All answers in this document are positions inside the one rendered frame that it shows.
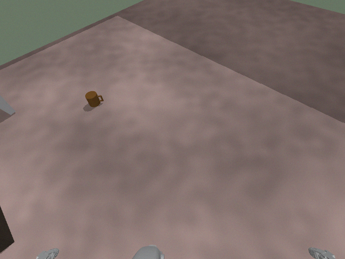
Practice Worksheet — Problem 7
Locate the right robot hand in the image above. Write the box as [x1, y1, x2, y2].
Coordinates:
[308, 248, 335, 259]

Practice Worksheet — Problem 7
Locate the mug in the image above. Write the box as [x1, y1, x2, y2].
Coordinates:
[85, 91, 103, 107]

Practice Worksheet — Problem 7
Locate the left robot hand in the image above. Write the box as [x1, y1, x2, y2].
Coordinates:
[36, 248, 59, 259]

